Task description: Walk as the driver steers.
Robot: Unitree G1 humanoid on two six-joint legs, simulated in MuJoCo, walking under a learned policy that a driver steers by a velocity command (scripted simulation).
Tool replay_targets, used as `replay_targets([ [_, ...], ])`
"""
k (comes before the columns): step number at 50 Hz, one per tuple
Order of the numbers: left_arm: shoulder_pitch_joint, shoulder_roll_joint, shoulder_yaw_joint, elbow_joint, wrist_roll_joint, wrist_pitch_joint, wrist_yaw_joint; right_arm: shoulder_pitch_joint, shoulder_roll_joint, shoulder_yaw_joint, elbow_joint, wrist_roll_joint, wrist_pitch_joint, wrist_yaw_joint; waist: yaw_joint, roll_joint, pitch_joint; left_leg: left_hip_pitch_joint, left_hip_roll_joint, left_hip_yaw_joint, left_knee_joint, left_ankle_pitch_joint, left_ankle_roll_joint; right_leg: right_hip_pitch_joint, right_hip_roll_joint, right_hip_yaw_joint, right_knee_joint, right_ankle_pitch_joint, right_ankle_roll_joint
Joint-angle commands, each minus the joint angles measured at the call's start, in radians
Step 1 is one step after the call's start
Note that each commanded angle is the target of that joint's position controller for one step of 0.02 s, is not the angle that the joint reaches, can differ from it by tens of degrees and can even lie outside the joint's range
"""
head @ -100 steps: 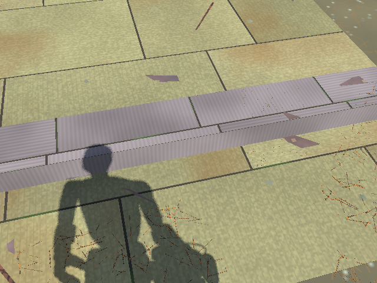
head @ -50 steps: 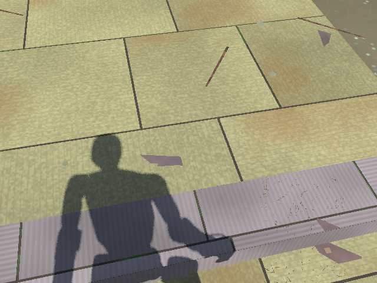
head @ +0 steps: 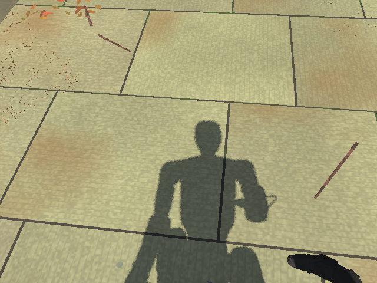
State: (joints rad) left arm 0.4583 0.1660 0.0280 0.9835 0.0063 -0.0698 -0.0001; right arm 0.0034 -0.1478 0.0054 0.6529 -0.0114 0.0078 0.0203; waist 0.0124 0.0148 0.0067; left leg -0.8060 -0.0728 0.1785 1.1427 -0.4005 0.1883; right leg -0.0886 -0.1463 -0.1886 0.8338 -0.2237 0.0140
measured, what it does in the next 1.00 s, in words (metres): climbs: right foot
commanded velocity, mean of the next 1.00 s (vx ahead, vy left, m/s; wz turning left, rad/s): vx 0.50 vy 0.00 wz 0.15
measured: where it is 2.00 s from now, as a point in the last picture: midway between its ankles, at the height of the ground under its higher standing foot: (183, 199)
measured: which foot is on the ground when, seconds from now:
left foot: down 0.00-0.54, up 0.56-1.00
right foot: up 0.00-0.54, down 0.56-1.00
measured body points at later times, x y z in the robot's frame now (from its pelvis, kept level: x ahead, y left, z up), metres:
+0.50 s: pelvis +0.29 +0.02 +0.09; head +0.33 +0.04 +0.54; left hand +0.49 +0.25 +0.00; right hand +0.28 -0.25 -0.03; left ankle +0.11 +0.03 -0.63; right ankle +0.47 -0.05 -0.61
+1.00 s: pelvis +0.58 +0.06 +0.10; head +0.61 +0.07 +0.55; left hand +0.50 +0.31 -0.03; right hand +0.81 -0.11 +0.01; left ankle +0.72 +0.20 -0.61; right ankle +0.46 -0.03 -0.63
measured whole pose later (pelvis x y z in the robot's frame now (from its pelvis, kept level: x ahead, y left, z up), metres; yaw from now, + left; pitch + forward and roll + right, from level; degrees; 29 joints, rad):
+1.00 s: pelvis +0.58 +0.06 +0.10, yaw +8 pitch +2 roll -2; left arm 0.47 0.22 0.03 0.89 0.01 -0.09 -0.01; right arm 0.06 -0.21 0.00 0.71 -0.03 -0.04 0.03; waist 0.08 0.04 0.03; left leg -0.58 0.06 0.04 0.59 -0.04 0.04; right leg 0.07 0.09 -0.05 0.21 -0.31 -0.07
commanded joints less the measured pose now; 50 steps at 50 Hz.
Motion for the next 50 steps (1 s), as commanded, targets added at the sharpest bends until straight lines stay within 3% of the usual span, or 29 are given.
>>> replay_targets([
  [1,-0.073,0.134,0.047,-0.255,0.026,-0.044,-0.042,0.164,-0.312,-0.127,0.005,-0.006,-0.008,-0.012,-0.050,0.047,-0.295,0.756,0.331,-1.111,-0.845,-0.076,0.148,-0.653,0.124,0.283,0.922,0.051,-0.021],
  [2,-0.084,0.104,0.036,-0.252,0.020,-0.043,-0.027,0.190,-0.241,-0.110,0.064,-0.005,-0.023,-0.012,-0.025,-0.058,-0.165,0.620,0.309,-0.954,-0.795,0.009,0.119,-0.674,0.096,0.251,0.920,0.065,-0.034],
  [3,-0.095,0.066,0.026,-0.265,0.023,-0.036,-0.006,0.192,-0.185,-0.096,0.101,-0.017,-0.042,-0.016,0.007,-0.080,-0.056,0.490,0.269,-0.814,-0.741,0.126,0.088,-0.696,0.071,0.240,0.930,0.035,-0.048],
  [5,-0.104,0.021,0.002,-0.298,0.037,0.000,0.016,0.181,-0.119,-0.077,0.148,-0.021,-0.070,-0.017,0.073,-0.041,-0.005,0.375,0.186,-0.555,-0.699,0.347,0.034,-0.693,0.041,0.266,0.888,0.006,-0.065],
  [6,-0.111,0.028,0.000,-0.307,0.037,0.018,0.019,0.214,-0.112,-0.073,0.174,-0.013,-0.083,-0.013,0.079,-0.019,-0.007,0.390,0.158,-0.487,-0.713,0.382,0.011,-0.717,0.047,0.266,0.852,-0.016,-0.069],
  [8,-0.142,0.076,0.006,-0.314,0.049,0.038,0.009,0.208,-0.133,-0.075,0.157,0.001,-0.097,-0.017,0.080,-0.041,-0.011,0.397,0.126,-0.411,-0.775,0.448,-0.017,-0.673,0.024,0.255,0.593,0.015,-0.038],
  [10,-0.189,0.112,0.017,-0.318,0.045,0.043,-0.002,0.295,-0.169,-0.082,0.156,0.004,-0.117,-0.021,0.025,-0.014,-0.031,0.502,0.117,-0.374,-0.840,0.674,-0.060,-0.681,0.034,0.181,0.463,0.076,-0.030],
  [13,-0.328,0.104,0.013,-0.349,0.031,0.044,-0.020,0.417,-0.187,-0.087,0.162,0.017,-0.116,-0.035,-0.060,0.022,-0.052,0.714,0.126,-0.350,-0.884,0.825,-0.090,-0.738,0.041,0.138,0.251,0.167,-0.020],
  [16,-0.418,0.083,0.002,-0.371,0.026,0.048,-0.028,0.467,-0.196,-0.085,0.157,0.020,-0.109,-0.041,-0.091,0.046,-0.046,0.841,0.139,-0.338,-0.907,0.862,-0.104,-0.735,0.071,0.119,0.058,0.240,-0.018],
  [20,-0.526,0.100,-0.002,-0.398,0.019,0.051,-0.036,0.513,-0.191,-0.077,0.169,0.006,-0.105,-0.044,-0.115,0.059,0.017,0.947,0.185,-0.352,-0.945,0.903,-0.087,-0.728,0.099,0.091,-0.127,0.246,-0.040],
  [22,-0.528,0.118,-0.002,-0.402,0.016,0.043,-0.036,0.514,-0.201,-0.074,0.177,-0.001,-0.107,-0.047,-0.098,0.056,0.022,0.981,0.199,-0.333,-0.919,1.031,-0.090,-0.647,0.130,0.079,-0.210,0.218,-0.069],
  [24,-0.463,0.134,0.004,-0.381,0.013,0.036,-0.029,0.505,-0.227,-0.075,0.188,-0.006,-0.110,-0.053,-0.059,0.072,-0.004,0.966,0.207,-0.310,-0.839,1.307,-0.108,-0.468,0.195,0.050,-0.261,0.147,-0.108],
  [26,-0.266,0.191,0.028,-0.319,0.010,0.027,-0.009,0.491,-0.254,-0.081,0.196,-0.019,-0.107,-0.062,0.030,0.092,-0.074,0.976,0.220,-0.325,-0.624,1.443,-0.127,-0.278,0.229,0.079,-0.311,0.081,-0.144],
  [27,-0.111,0.209,0.039,-0.276,0.013,0.016,0.006,0.445,-0.271,-0.084,0.187,-0.012,-0.106,-0.060,0.117,0.078,-0.131,0.881,0.209,-0.310,-0.445,1.340,-0.125,-0.076,0.183,0.126,-0.382,0.151,-0.177],
  [28,0.055,0.260,0.054,-0.239,0.035,0.011,0.023,0.397,-0.239,-0.074,0.145,-0.001,-0.112,-0.054,0.188,0.000,-0.242,0.678,0.148,-0.283,-0.170,0.955,-0.109,0.197,0.016,0.284,-0.358,0.120,-0.230],
  [29,0.027,0.326,0.073,-0.231,0.051,0.010,0.014,0.559,-0.125,-0.055,0.127,0.037,-0.102,-0.045,0.056,-0.286,-0.322,0.265,-0.059,-0.216,0.232,-0.115,-0.170,0.470,-0.297,0.793,-0.369,0.270,-0.430],
  [30,-0.038,0.236,0.059,-0.253,0.005,0.017,-0.002,0.485,-0.212,-0.064,0.131,-0.013,-0.099,-0.045,0.060,-0.049,-0.270,0.232,-0.017,-0.309,0.264,-0.053,-0.125,0.318,-0.234,0.854,-0.494,0.166,-0.401],
  [31,-0.146,0.196,0.048,-0.264,0.003,0.014,-0.004,0.407,-0.208,-0.067,0.110,-0.009,-0.101,-0.035,0.014,-0.030,-0.105,0.197,0.024,-0.308,0.227,0.038,-0.123,0.162,-0.202,0.699,-0.545,0.087,-0.373],
  [32,-0.180,0.155,0.039,-0.264,0.012,0.008,-0.006,0.374,-0.200,-0.061,0.102,-0.010,-0.101,-0.026,-0.002,0.015,-0.038,0.203,0.054,-0.287,0.186,0.071,-0.118,0.062,-0.161,0.604,-0.588,0.128,-0.344],
  [34,-0.161,0.138,0.030,-0.232,0.008,-0.010,0.001,0.381,-0.173,-0.054,0.096,-0.021,-0.075,-0.009,-0.045,-0.018,0.008,0.250,0.092,-0.261,0.118,0.092,-0.132,-0.065,-0.081,0.463,-0.642,0.190,-0.287],
  [37,-0.101,0.164,0.033,-0.195,-0.003,-0.035,-0.006,0.364,-0.153,-0.047,0.088,-0.034,-0.053,0.006,-0.054,-0.061,0.022,0.220,0.128,-0.214,0.033,0.126,-0.152,-0.095,-0.042,0.368,-0.693,0.280,-0.267],
  [40,-0.062,0.176,0.035,-0.173,-0.004,-0.039,-0.013,0.220,-0.142,-0.037,0.037,-0.032,-0.052,0.011,-0.028,-0.069,0.059,0.154,0.168,-0.167,-0.147,0.257,-0.172,-0.094,0.007,0.283,-0.719,0.357,-0.241],
  [42,-0.040,0.177,0.035,-0.166,-0.006,-0.037,-0.018,0.137,-0.121,-0.026,0.017,-0.025,-0.054,0.014,0.000,-0.081,0.058,0.194,0.160,-0.136,-0.314,0.337,-0.179,-0.089,0.038,0.233,-0.707,0.419,-0.211],
  [47,0.045,0.203,0.039,-0.134,-0.001,-0.031,-0.010,-0.009,-0.131,-0.023,-0.021,-0.015,-0.062,0.011,0.057,-0.081,0.052,0.218,0.128,-0.115,-0.522,0.414,-0.156,0.070,-0.020,0.245,-0.662,0.497,-0.191],
  [48,0.048,0.205,0.039,-0.129,0.003,-0.028,-0.007,-0.018,-0.138,-0.026,-0.027,-0.016,-0.063,0.010,0.054,-0.081,0.053,0.220,0.122,-0.119,-0.544,0.388,-0.145,0.107,-0.038,0.252,-0.644,0.519,-0.190],
  [50,0.026,0.204,0.037,-0.120,0.007,-0.021,0.003,0.029,-0.143,-0.031,-0.012,-0.023,-0.074,0.003,0.022,-0.083,0.043,0.294,0.082,-0.115,-0.593,0.326,-0.118,0.150,-0.043,0.240,-0.543,0.747,-0.169],
])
